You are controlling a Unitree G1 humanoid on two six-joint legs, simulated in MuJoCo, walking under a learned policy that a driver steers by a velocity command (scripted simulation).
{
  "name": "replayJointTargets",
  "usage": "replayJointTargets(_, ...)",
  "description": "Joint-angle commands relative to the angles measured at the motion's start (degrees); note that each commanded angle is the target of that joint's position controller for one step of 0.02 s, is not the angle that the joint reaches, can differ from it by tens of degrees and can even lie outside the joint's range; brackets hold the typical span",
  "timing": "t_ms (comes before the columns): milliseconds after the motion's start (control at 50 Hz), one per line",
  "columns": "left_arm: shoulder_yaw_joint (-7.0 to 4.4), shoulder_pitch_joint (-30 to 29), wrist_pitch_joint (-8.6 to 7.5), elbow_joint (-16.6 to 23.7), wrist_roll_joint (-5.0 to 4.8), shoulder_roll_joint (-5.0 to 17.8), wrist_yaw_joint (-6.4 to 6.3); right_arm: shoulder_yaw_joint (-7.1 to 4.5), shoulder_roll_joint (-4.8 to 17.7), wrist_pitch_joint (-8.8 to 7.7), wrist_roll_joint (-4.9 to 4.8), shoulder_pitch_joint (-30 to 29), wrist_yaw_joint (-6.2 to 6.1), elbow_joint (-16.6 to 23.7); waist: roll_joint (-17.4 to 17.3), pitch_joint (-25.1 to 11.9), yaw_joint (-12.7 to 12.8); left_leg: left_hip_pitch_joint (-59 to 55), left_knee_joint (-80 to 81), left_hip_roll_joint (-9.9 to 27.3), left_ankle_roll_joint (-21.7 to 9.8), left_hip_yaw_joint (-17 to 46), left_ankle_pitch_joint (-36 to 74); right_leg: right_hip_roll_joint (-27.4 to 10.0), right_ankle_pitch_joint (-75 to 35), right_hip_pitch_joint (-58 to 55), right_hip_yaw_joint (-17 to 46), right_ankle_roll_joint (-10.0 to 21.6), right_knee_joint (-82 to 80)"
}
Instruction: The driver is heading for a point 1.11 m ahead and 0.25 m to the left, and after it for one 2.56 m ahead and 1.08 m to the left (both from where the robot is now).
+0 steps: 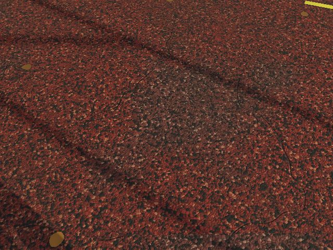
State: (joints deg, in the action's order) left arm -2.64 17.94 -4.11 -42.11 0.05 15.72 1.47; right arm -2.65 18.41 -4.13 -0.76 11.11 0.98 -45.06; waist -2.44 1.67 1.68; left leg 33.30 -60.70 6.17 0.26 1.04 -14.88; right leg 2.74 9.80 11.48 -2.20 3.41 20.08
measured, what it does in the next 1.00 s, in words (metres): walks ahead: left foot, then right foot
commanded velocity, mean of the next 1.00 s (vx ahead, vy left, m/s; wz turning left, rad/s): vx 0.50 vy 0.00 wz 0.02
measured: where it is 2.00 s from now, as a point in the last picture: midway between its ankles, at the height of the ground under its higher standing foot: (152, 127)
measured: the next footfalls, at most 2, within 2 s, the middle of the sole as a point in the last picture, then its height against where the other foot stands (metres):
left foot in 0.30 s outside the picture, level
right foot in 0.86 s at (203, 206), level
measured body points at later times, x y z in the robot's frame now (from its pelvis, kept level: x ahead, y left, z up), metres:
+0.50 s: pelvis +0.29 +0.07 +0.00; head +0.31 +0.08 +0.44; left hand +0.39 +0.35 -0.12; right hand +0.38 -0.20 -0.12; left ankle +0.32 +0.15 -0.75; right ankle +0.27 -0.09 -0.66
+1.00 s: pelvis +0.57 +0.02 -0.01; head +0.60 +0.01 +0.44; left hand +0.70 +0.29 -0.11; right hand +0.64 -0.26 -0.14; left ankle +0.48 +0.16 -0.66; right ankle +0.63 -0.07 -0.75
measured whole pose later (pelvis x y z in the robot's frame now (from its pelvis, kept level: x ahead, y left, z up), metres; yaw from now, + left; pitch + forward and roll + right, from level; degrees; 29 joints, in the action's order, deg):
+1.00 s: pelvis +0.57 +0.02 -0.01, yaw +4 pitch +1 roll -1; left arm -2.8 10.2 -5.2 -44.1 0.4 14.7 1.2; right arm -2.6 17.5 -3.4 -1.9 17.6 0.2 -50.7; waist -2.3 2.3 -0.6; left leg 23.7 -65.8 2.4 -1.9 2.9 -20.6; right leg 1.2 9.1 17.4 -5.5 2.9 25.5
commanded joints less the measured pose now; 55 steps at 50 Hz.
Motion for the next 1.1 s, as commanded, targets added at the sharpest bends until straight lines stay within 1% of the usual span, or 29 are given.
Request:
replayJointTargets(20, -2.27, -2.17, -1.66, 2.93, -0.17, 8.43, -0.62, -0.42, 2.37, 0.25, 0.63, -0.67, -0.19, 3.52, 5.29, -0.99, -1.74, 5.92, 6.85, 2.17, 1.41, 1.83, 7.39, -15.14, -13.91, -4.24, 12.12, 10.89, -12.06)
replayJointTargets(100, -2.56, 0.81, -1.17, 0.72, -0.50, 9.80, -1.28, 0.40, 0.87, -0.47, 0.29, -8.41, 0.69, 5.26, 5.42, 1.24, 0.98, 3.18, 21.84, -0.10, 1.17, 0.03, 19.12, -13.07, -11.93, -4.46, 6.95, 8.63, -13.04)
replayJointTargets(140, -2.79, 3.38, -0.89, -0.84, -0.83, 10.57, -1.39, 0.54, 1.01, -0.79, 0.00, -11.93, 1.22, 6.31, 5.36, 2.20, 2.39, 2.19, 25.86, -1.17, 0.72, -0.51, 21.04, -13.99, -10.16, -6.12, 6.76, 8.38, -12.72)
replayJointTargets(200, -3.07, 5.20, -0.13, -2.82, -1.21, 10.98, -1.64, 0.34, 2.00, -1.12, -0.15, -14.63, 2.04, 7.75, 5.63, 3.15, 2.36, 3.45, 29.70, -1.75, -1.25, 0.33, 18.17, -16.66, -11.83, -11.82, 7.44, 7.50, -10.20)
replayJointTargets(260, -3.46, 4.58, 0.80, -3.73, -1.25, 11.90, -2.07, -0.34, 3.77, -1.38, 0.09, -11.55, 2.37, 7.30, 6.95, 0.78, -0.21, -2.06, 31.49, -3.77, -3.68, -1.36, 11.81, -17.48, -23.53, -16.04, 7.24, 5.78, -4.50)
replayJointTargets(280, -3.45, 3.56, 1.18, -3.71, -1.15, 12.10, -2.21, -1.17, 5.12, -1.38, 0.24, -6.46, 2.10, 5.91, 7.17, -2.52, -3.27, -9.63, 32.57, -5.75, -4.97, -3.37, 11.30, -15.86, -33.00, -15.71, 5.69, 4.68, 1.81)
replayJointTargets(300, -2.83, 3.71, 1.50, -3.52, -0.69, 10.71, -2.44, -2.55, 7.74, -1.25, 0.34, 2.41, 1.51, 3.28, 6.18, -8.60, -7.16, -22.82, 31.78, -5.79, -6.71, -3.47, 12.72, -12.84, -35.09, -11.49, 3.43, 2.94, 12.78)
replayJointTargets(320, -1.41, 5.28, 1.49, -2.05, 0.85, 7.49, -2.72, -3.61, 12.12, -0.86, 0.71, 12.05, 0.83, 1.64, -2.05, -17.53, -9.66, -40.11, 29.89, 5.61, -10.16, 10.19, 14.83, -8.76, -15.85, 0.78, 0.92, 0.75, 31.92)
replayJointTargets(340, 0.18, 13.27, 0.19, -1.76, -0.19, 1.22, -1.99, -3.92, 14.61, -0.75, 0.80, 12.76, 1.34, 0.86, -17.07, -23.57, -4.70, -55.59, 38.93, 15.78, -19.28, 38.89, -1.26, 1.82, 22.94, 22.32, 5.07, -2.51, 49.11)
replayJointTargets(360, -1.11, 8.31, -0.91, -2.41, -1.40, 7.90, -1.65, -2.54, 8.85, -0.84, -0.28, 11.19, 1.36, 1.52, -9.21, -19.45, -7.54, -53.12, 43.32, 14.46, -17.25, 39.80, -9.86, -1.32, 23.59, 28.72, 11.02, -1.99, 54.32)
replayJointTargets(380, -1.84, 2.37, -1.53, -0.66, -2.61, 10.09, -1.37, -1.93, 6.95, -0.93, -0.17, 7.62, 1.10, 1.91, -5.82, -11.32, -7.19, -45.85, 44.27, 12.83, -14.92, 31.00, -7.84, -4.11, 18.21, 31.64, 9.24, -1.26, 53.67)
replayJointTargets(400, -1.62, -0.53, -1.78, -0.06, -2.19, 9.31, -1.73, -1.70, 6.28, -1.00, 0.33, 4.20, 1.04, 2.36, -0.71, -7.20, -5.46, -38.14, 45.23, 10.85, -13.79, 25.15, -1.18, -7.03, 12.90, 29.80, 7.52, -1.28, 51.04)
replayJointTargets(420, -1.85, -1.93, -1.66, 0.09, -1.14, 8.84, -1.95, -1.37, 4.86, -1.13, 0.86, 2.03, 1.11, 2.56, 0.08, -4.24, -4.08, -32.21, 46.50, 8.88, -13.55, 20.63, 5.54, -8.70, 9.66, 27.92, 7.05, -1.62, 47.75)
replayJointTargets(440, -1.89, -0.60, -1.18, -0.17, -0.88, 8.09, -1.86, -1.04, 3.90, -1.37, 1.57, 1.09, 1.10, 2.62, -1.59, -4.30, -2.32, -28.77, 47.82, 7.60, -13.34, 17.75, 9.64, -9.99, 7.31, 24.38, 7.51, -1.81, 46.29)
replayJointTargets(480, -1.57, 1.07, -0.12, -0.76, -0.75, 6.03, -1.93, -1.11, 3.80, -1.97, 1.17, 1.24, 1.12, 1.93, -2.05, -4.21, -1.09, -25.70, 50.38, 6.63, -14.29, 13.94, 14.05, -10.56, 5.96, 21.99, 6.84, -2.73, 43.59)
replayJointTargets(540, -1.27, -3.68, 0.55, 0.95, -0.17, 5.04, -2.14, -1.58, 5.58, -2.12, 0.82, 2.76, 0.44, 0.38, -0.70, -1.20, -1.57, -24.60, 53.01, 6.25, -14.79, 9.62, 18.26, -11.24, 0.01, 26.17, 6.09, -4.46, 36.38)
replayJointTargets(640, -0.36, -13.12, -0.51, 3.13, -0.38, 2.95, -1.15, -1.69, 6.91, -1.26, 0.22, 6.49, -0.52, -1.63, -0.34, 0.90, -4.90, -26.00, 53.90, 3.20, -11.81, 3.03, 18.59, -9.09, -14.94, 24.37, 3.49, -4.58, 18.25)
replayJointTargets(740, -0.17, -20.72, -1.32, 5.97, -1.00, 3.36, 0.49, -1.95, 7.78, 0.25, -0.20, 11.47, -0.83, -4.60, -0.47, 2.90, -7.12, -34.68, 50.83, 6.90, -11.63, 3.96, 19.84, -7.10, -13.38, 26.12, 2.93, -3.00, 10.40)
replayJointTargets(800, -0.75, -18.87, -1.57, 6.07, -0.89, 5.04, 1.18, -2.44, 8.78, 1.15, -0.40, 10.85, -1.34, -5.22, -1.82, 1.13, -4.57, -39.33, 45.64, 8.65, -10.22, 4.30, 29.81, -5.52, -6.84, 22.26, 2.29, -0.62, 8.21)
replayJointTargets(820, -1.43, -14.91, -1.60, 5.05, -0.75, 6.34, 1.09, -2.59, 9.33, 1.40, -0.41, 9.74, -1.50, -5.06, -2.60, -1.48, -2.05, -39.33, 41.04, 7.89, -9.46, 3.43, 38.98, -3.81, -5.57, 16.01, 0.78, 0.53, 7.52)
replayJointTargets(840, -2.75, -6.88, -1.64, 2.63, -0.54, 8.59, 0.64, -2.18, 8.43, 1.70, -0.35, 9.14, -1.55, -4.87, -1.64, -6.49, 2.14, -36.10, 31.54, 5.10, -8.02, 1.92, 43.81, -2.72, -7.38, 3.62, -0.11, 2.28, 5.94)
replayJointTargets(860, -3.98, 3.61, -1.51, 0.54, 0.17, 12.19, -0.07, -1.01, 5.98, 1.54, 0.62, 9.03, -1.58, -3.52, 2.07, -14.96, 6.27, -24.65, 16.03, 2.09, -6.20, 0.57, 31.91, -10.76, -9.37, -14.90, 8.13, 5.68, 8.92)
replayJointTargets(880, -5.09, 7.35, -1.13, -0.60, 0.33, 16.79, -0.25, 1.17, -1.34, 0.38, 0.67, 16.69, -1.00, -2.69, 16.48, -23.06, 3.05, -0.55, -5.38, -8.44, -2.17, -1.20, -5.05, -25.21, 1.75, -36.17, 34.28, 14.46, 5.34)
replayJointTargets(900, -3.59, 7.70, -0.97, -0.22, -0.12, 10.82, -0.38, 0.04, 3.72, -0.64, -0.52, 13.69, -0.74, -3.76, 13.49, -23.31, 5.55, 5.82, -12.49, -7.84, -2.51, 6.90, -18.06, -26.22, 8.87, -34.80, 41.56, 13.93, -0.66)
replayJointTargets(920, -2.76, 3.58, -1.04, 0.03, -0.12, 8.73, -0.65, -1.23, 7.42, -1.20, -2.13, 8.41, -0.55, -1.87, 10.62, -13.61, 5.18, 9.46, -13.96, -4.97, -3.07, 6.94, -14.04, -24.51, 8.87, -26.97, 32.60, 11.12, -2.47)
replayJointTargets(940, -2.34, -0.34, -1.11, 0.31, 0.04, 7.47, -0.78, -1.22, 7.01, -1.30, -2.14, 5.43, -0.73, -1.16, 7.43, -8.72, 3.36, 8.19, -11.74, -2.03, -2.93, 5.30, -8.92, -22.25, 5.38, -19.00, 25.58, 9.54, -4.27)
replayJointTargets(960, -1.90, -3.26, -1.36, 0.15, 0.17, 5.67, -0.63, -1.44, 6.24, -0.97, -1.36, 4.15, -0.91, -1.03, 6.30, -4.66, 1.78, 6.69, -8.54, -0.45, -2.48, 4.97, -5.51, -20.10, 1.96, -12.46, 20.50, 8.65, -6.70)
replayJointTargets(1020, -1.79, -6.68, -2.73, -0.81, 0.66, 4.26, -0.39, -1.52, 2.82, 1.46, -1.21, 7.98, -1.16, -2.38, 7.69, -2.13, -2.00, -0.04, -5.30, 1.70, -1.22, 5.21, -0.77, -17.49, -4.56, -3.22, 10.85, 7.91, -11.81)
replayJointTargets(1100, -2.57, -6.18, -3.17, -2.91, 1.08, 6.30, -1.07, -1.63, 1.70, 2.54, -0.70, 3.84, -1.27, -0.26, 5.86, 0.77, -2.11, 5.11, 2.50, 1.92, 0.16, 6.05, 8.41, -16.88, -11.10, -3.01, 2.36, 7.82, -14.00)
